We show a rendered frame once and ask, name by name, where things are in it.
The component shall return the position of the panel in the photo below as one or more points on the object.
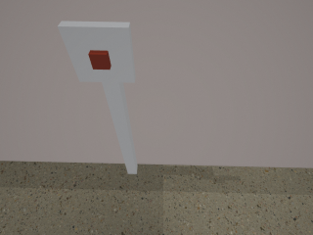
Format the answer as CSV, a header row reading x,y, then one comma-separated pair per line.
x,y
115,37

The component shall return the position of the button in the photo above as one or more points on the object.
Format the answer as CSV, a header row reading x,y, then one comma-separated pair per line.
x,y
100,59

